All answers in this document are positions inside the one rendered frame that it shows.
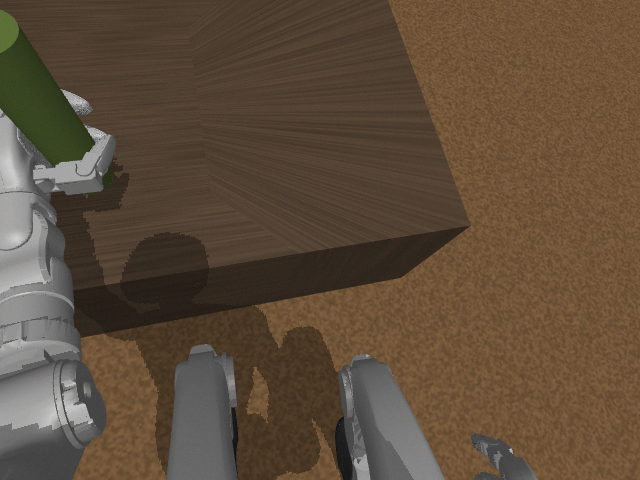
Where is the right robot hand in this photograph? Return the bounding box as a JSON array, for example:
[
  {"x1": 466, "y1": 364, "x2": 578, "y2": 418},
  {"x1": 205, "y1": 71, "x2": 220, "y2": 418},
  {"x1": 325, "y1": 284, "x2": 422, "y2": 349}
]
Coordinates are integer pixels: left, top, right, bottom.
[{"x1": 471, "y1": 434, "x2": 538, "y2": 480}]

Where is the left robot hand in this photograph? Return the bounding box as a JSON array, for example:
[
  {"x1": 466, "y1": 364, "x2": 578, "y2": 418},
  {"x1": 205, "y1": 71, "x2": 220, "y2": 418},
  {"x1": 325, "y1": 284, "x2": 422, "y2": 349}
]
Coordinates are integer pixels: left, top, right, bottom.
[{"x1": 0, "y1": 89, "x2": 116, "y2": 203}]

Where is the can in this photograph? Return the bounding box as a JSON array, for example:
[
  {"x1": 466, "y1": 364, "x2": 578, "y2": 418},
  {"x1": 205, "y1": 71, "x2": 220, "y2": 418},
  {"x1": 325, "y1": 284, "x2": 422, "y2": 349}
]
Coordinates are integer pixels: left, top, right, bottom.
[{"x1": 0, "y1": 10, "x2": 114, "y2": 195}]

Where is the left robot arm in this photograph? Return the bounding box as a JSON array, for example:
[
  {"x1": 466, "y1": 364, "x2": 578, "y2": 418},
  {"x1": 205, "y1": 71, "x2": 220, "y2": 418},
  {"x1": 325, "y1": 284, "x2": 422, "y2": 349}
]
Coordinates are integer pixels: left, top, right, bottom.
[{"x1": 0, "y1": 191, "x2": 107, "y2": 480}]

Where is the right robot foot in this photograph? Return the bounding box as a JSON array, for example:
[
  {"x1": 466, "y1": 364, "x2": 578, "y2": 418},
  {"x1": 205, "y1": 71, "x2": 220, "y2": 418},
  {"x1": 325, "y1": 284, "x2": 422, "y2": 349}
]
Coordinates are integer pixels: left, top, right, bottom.
[{"x1": 335, "y1": 417, "x2": 353, "y2": 480}]

